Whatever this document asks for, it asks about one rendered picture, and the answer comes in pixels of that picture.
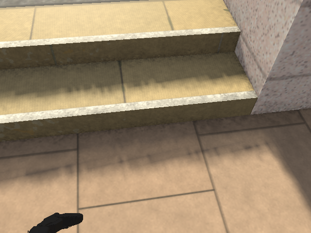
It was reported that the left robot hand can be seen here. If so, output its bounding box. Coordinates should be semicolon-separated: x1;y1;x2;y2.
27;213;84;233

